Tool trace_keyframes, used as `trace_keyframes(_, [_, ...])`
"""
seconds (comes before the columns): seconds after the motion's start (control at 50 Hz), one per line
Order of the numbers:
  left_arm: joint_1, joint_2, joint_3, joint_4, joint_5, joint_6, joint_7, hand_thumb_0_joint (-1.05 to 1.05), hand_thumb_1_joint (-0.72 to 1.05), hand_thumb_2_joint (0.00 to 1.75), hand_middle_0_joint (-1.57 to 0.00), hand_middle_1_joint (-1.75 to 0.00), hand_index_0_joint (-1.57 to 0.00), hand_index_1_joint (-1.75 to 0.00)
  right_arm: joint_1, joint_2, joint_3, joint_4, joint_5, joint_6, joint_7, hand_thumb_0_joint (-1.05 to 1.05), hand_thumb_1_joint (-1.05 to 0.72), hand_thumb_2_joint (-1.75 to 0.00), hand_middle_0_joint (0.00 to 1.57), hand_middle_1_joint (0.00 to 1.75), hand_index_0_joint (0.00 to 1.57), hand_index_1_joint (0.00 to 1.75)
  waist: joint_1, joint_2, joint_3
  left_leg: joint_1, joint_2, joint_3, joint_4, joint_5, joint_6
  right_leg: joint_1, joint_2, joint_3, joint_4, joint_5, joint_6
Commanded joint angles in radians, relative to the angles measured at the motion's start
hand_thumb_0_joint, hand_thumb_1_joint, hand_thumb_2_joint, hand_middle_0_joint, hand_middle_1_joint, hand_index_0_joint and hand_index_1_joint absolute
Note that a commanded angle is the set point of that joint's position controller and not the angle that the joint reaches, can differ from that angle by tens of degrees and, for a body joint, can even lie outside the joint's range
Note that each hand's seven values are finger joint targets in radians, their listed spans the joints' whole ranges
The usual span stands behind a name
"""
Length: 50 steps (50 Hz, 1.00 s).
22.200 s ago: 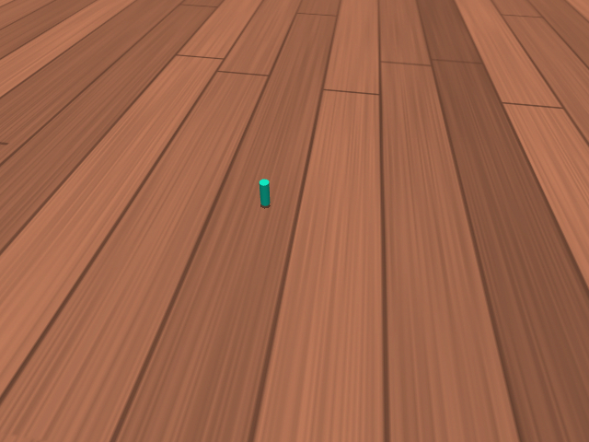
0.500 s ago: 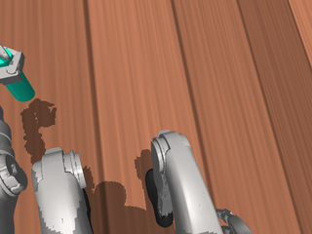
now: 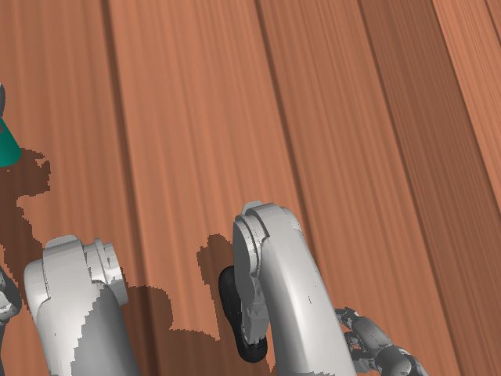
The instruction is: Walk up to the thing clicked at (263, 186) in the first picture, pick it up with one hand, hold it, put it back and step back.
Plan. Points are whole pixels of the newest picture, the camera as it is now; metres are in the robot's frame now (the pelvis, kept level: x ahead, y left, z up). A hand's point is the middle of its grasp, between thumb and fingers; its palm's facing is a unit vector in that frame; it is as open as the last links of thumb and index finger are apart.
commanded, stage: lower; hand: left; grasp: from the side
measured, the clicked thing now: out of the picture +0.49 +0.29 -0.14
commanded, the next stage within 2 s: loosen in 1.06 s
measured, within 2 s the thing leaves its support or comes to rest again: rests again in 1.74 s
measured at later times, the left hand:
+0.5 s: hand out of the picture +0.51 +0.28 -0.14, palm faces +0.23 -0.97 -0.03, open 4.1 cm
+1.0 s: hand out of the picture +0.50 +0.28 -0.16, palm faces +0.25 -0.97 -0.04, open 4.2 cm
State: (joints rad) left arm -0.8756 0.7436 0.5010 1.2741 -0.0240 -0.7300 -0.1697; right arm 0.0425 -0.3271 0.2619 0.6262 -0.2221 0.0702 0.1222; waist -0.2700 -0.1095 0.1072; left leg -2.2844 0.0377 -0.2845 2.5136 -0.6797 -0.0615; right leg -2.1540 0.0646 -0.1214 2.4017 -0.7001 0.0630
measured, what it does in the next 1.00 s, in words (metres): stands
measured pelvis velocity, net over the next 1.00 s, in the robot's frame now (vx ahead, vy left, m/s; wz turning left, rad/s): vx -0.01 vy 0.01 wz -0.09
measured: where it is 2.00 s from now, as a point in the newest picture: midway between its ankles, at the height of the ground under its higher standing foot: (184, 351)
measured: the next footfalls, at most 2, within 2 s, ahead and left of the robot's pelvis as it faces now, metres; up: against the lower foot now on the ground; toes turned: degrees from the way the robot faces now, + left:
none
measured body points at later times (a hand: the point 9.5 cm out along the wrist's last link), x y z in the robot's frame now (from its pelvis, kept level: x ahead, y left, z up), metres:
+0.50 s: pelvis +0.00 +0.01 -0.01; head +0.25 +0.16 +0.33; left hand +0.49 +0.33 -0.13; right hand +0.10 -0.25 -0.06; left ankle +0.08 +0.14 -0.27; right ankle +0.11 -0.12 -0.27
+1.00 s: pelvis -0.01 +0.01 +0.00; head +0.26 +0.17 +0.32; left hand +0.48 +0.33 -0.15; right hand +0.12 -0.24 -0.05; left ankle +0.08 +0.14 -0.27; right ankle +0.11 -0.12 -0.27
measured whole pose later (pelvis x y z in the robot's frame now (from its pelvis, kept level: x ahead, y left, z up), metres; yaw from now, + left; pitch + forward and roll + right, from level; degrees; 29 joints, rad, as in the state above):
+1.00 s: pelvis -0.01 +0.01 +0.00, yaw -5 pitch +18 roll -18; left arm -0.90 0.99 0.43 1.54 -0.04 -0.96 -0.07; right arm -0.14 -0.35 0.54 0.55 -0.35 0.10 0.09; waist -0.33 -0.25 0.26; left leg -2.24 0.03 -0.42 2.59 -0.71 -0.06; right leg -2.06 0.10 -0.22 2.36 -0.69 0.09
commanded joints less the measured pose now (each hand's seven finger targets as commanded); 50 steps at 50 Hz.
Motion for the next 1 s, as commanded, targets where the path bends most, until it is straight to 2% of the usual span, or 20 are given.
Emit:
trace_keyframes(0.0, [-0.300,0.172,-0.002,-0.166,-0.025,-0.082,0.008,0.00,0.62,1.28,-1.37,-1.45,-1.40,-1.43,0.143,-0.299,-0.068,-0.023,-0.007,0.006,-0.015,0.00,-0.89,-0.90,0.20,0.30,0.20,0.30,-0.058,0.378,-0.624,0.443,0.034,0.121,-0.239,0.142,0.056,0.334,0.028,-0.116,-0.230,0.236,-0.073])
trace_keyframes(0.04, [-0.297,0.178,-0.010,-0.143,-0.021,-0.087,0.014,0.00,0.59,1.27,-1.39,-1.48,-1.42,-1.45,0.129,-0.301,-0.057,-0.028,-0.010,0.008,-0.016,0.00,-0.89,-0.90,0.20,0.30,0.20,0.30,-0.062,0.377,-0.597,0.428,0.035,0.116,-0.240,0.141,0.055,0.332,0.029,-0.119,-0.228,0.235,-0.074])
trace_keyframes(0.08, [-0.300,0.164,-0.026,-0.098,-0.029,-0.090,0.021,0.00,0.56,1.26,-1.39,-1.47,-1.42,-1.45,0.122,-0.300,-0.038,-0.037,-0.012,0.010,-0.017,0.00,-0.89,-0.90,0.20,0.30,0.20,0.30,-0.082,0.338,-0.573,0.395,0.034,0.110,-0.222,0.122,0.062,0.343,0.035,-0.122,-0.237,0.230,-0.069])
trace_keyframes(0.16, [-0.345,0.225,-0.021,-0.088,-0.036,-0.123,0.036,0.00,0.57,1.26,-1.40,-1.48,-1.43,-1.45,0.092,-0.311,-0.008,-0.054,-0.023,0.013,-0.022,0.00,-0.89,-0.89,0.20,0.30,0.20,0.30,-0.093,0.352,-0.548,0.397,0.037,0.098,-0.220,0.089,0.061,0.333,0.041,-0.134,-0.237,0.200,-0.069])
trace_keyframes(0.18, [-0.337,0.207,-0.033,-0.075,-0.034,-0.133,0.034,0.00,0.59,1.28,-1.38,-1.48,-1.41,-1.45,0.090,-0.318,0.000,-0.055,-0.029,0.013,-0.022,0.00,-0.88,-0.89,0.20,0.30,0.20,0.30,-0.105,0.376,-0.547,0.436,0.040,0.088,-0.229,0.106,0.055,0.328,0.040,-0.145,-0.227,0.213,-0.070])
trace_keyframes(0.24, [-0.339,0.251,-0.037,-0.058,-0.025,-0.162,0.038,0.00,0.59,1.26,-1.37,-1.46,-1.40,-1.43,0.055,-0.324,0.024,-0.063,-0.041,0.011,-0.026,0.00,-0.89,-0.89,0.20,0.30,0.20,0.30,-0.102,0.408,-0.530,0.458,0.044,0.077,-0.225,0.118,0.049,0.319,0.045,-0.153,-0.213,0.219,-0.073])
trace_keyframes(0.26, [-0.333,0.248,-0.042,-0.047,-0.025,-0.167,0.040,0.00,0.60,1.27,-1.37,-1.46,-1.40,-1.43,0.055,-0.323,0.033,-0.061,-0.049,0.014,-0.026,0.00,-0.88,-0.89,0.20,0.30,0.20,0.30,-0.108,0.416,-0.535,0.470,0.045,0.077,-0.216,0.139,0.049,0.339,0.047,-0.151,-0.215,0.243,-0.071])
trace_keyframes(0.32, [-0.341,0.260,-0.048,-0.020,-0.030,-0.184,0.046,0.00,0.60,1.26,-1.35,-1.45,-1.38,-1.42,0.029,-0.335,0.055,-0.069,-0.058,0.016,-0.030,0.00,-0.88,-0.89,0.20,0.30,0.20,0.30,-0.123,0.439,-0.497,0.470,0.048,0.065,-0.222,0.122,0.046,0.326,0.049,-0.165,-0.211,0.230,-0.071])
trace_keyframes(0.34, [-0.331,0.282,-0.036,-0.026,-0.032,-0.190,0.048,0.00,0.59,1.26,-1.35,-1.44,-1.38,-1.42,0.030,-0.338,0.060,-0.066,-0.062,0.017,-0.031,0.00,-0.89,-0.90,0.20,0.30,0.20,0.30,-0.117,0.440,-0.504,0.487,0.050,0.064,-0.217,0.138,0.046,0.335,0.051,-0.163,-0.214,0.245,-0.071])
trace_keyframes(0.36, [-0.346,0.289,-0.047,-0.027,-0.030,-0.196,0.048,0.00,0.58,1.26,-1.35,-1.44,-1.38,-1.41,0.020,-0.341,0.067,-0.067,-0.066,0.018,-0.033,0.00,-0.88,-0.89,0.20,0.30,0.20,0.30,-0.124,0.448,-0.504,0.484,0.051,0.063,-0.213,0.137,0.046,0.341,0.052,-0.165,-0.213,0.247,-0.070])
trace_keyframes(0.42, [-0.333,0.276,-0.061,0.001,-0.028,-0.207,0.055,0.00,0.60,1.27,-1.34,-1.44,-1.37,-1.42,0.017,-0.350,0.083,-0.065,-0.078,0.021,-0.034,0.00,-0.88,-0.89,0.20,0.30,0.20,0.30,-0.142,0.469,-0.494,0.520,0.053,0.044,-0.218,0.173,0.040,0.351,0.054,-0.180,-0.205,0.276,-0.067])
trace_keyframes(0.46, [-0.325,0.295,-0.054,0.014,-0.030,-0.214,0.061,0.00,0.59,1.26,-1.32,-1.43,-1.35,-1.40,0.007,-0.355,0.095,-0.065,-0.083,0.023,-0.034,0.00,-0.88,-0.89,0.20,0.30,0.20,0.30,-0.145,0.470,-0.499,0.541,0.057,0.033,-0.211,0.207,0.039,0.352,0.056,-0.185,-0.202,0.298,-0.066])
trace_keyframes(0.48, [-0.338,0.304,-0.061,0.011,-0.027,-0.221,0.063,0.00,0.60,1.25,-1.33,-1.42,-1.35,-1.39,-0.006,-0.357,0.100,-0.068,-0.086,0.025,-0.034,0.00,-0.88,-0.89,0.20,0.30,0.20,0.30,-0.148,0.471,-0.486,0.525,0.056,0.031,-0.209,0.194,0.040,0.348,0.057,-0.185,-0.205,0.289,-0.066])
trace_keyframes(0.5, [-0.334,0.286,-0.070,0.023,-0.027,-0.224,0.066,0.00,0.61,1.27,-1.33,-1.43,-1.36,-1.40,-0.006,-0.358,0.105,-0.067,-0.090,0.025,-0.035,0.00,-0.88,-0.89,0.20,0.30,0.20,0.30,-0.160,0.464,-0.473,0.523,0.056,0.028,-0.205,0.195,0.042,0.354,0.056,-0.188,-0.205,0.297,-0.063])
trace_keyframes(0.58, [-0.325,0.323,-0.057,0.033,-0.026,-0.241,0.079,0.00,0.63,1.28,-1.33,-1.43,-1.36,-1.41,-0.021,-0.363,0.125,-0.068,-0.102,0.031,-0.037,0.00,-0.88,-0.89,0.20,0.30,0.20,0.30,-0.162,0.463,-0.462,0.527,0.060,0.019,-0.200,0.203,0.042,0.378,0.060,-0.194,-0.213,0.306,-0.059])
trace_keyframes(0.68, [-0.313,0.330,-0.067,0.068,-0.019,-0.264,0.086,0.00,0.65,1.27,-1.31,-1.41,-1.34,-1.39,-0.065,-0.373,0.141,-0.074,-0.111,0.035,-0.041,0.00,-0.87,-0.89,0.20,0.30,0.20,0.30,-0.178,0.478,-0.413,0.524,0.063,0.001,-0.215,0.171,0.038,0.341,0.061,-0.209,-0.209,0.279,-0.062])
trace_keyframes(0.76, [-0.300,0.344,-0.068,0.081,-0.020,-0.277,0.090,0.00,0.64,1.27,-1.30,-1.41,-1.33,-1.38,-0.083,-0.373,0.157,-0.080,-0.119,0.039,-0.043,0.00,-0.88,-0.89,0.20,0.30,0.20,0.30,-0.182,0.468,-0.422,0.530,0.064,-0.006,-0.207,0.172,0.040,0.361,0.066,-0.215,-0.216,0.285,-0.058])
trace_keyframes(0.84, [-0.294,0.364,-0.052,0.093,-0.027,-0.293,0.104,0.00,0.64,1.27,-1.32,-1.42,-1.35,-1.39,-0.095,-0.377,0.168,-0.084,-0.126,0.040,-0.044,0.00,-0.88,-0.89,0.20,0.30,0.20,0.30,-0.188,0.461,-0.427,0.518,0.062,-0.010,-0.206,0.162,0.042,0.380,0.068,-0.219,-0.222,0.286,-0.056])
trace_keyframes(0.92, [-0.291,0.361,-0.062,0.108,-0.026,-0.307,0.101,0.00,0.64,1.28,-1.32,-1.42,-1.35,-1.39,-0.123,-0.379,0.168,-0.081,-0.126,0.040,-0.048,0.00,-0.88,-0.89,0.20,0.30,0.20,0.30,-0.194,0.462,-0.384,0.496,0.061,-0.009,-0.214,0.113,0.042,0.350,0.070,-0.220,-0.227,0.251,-0.059])
trace_keyframes(0.98, [-0.279,0.364,-0.067,0.114,-0.022,-0.314,0.103,0.00,0.63,1.28,-1.33,-1.42,-1.35,-1.39,-0.126,-0.373,0.172,-0.074,-0.130,0.038,-0.048,0.00,-0.88,-0.89,0.20,0.30,0.20,0.30,-0.189,0.455,-0.399,0.498,0.061,-0.004,-0.202,0.127,0.045,0.373,0.072,-0.213,-0.232,0.269,-0.057])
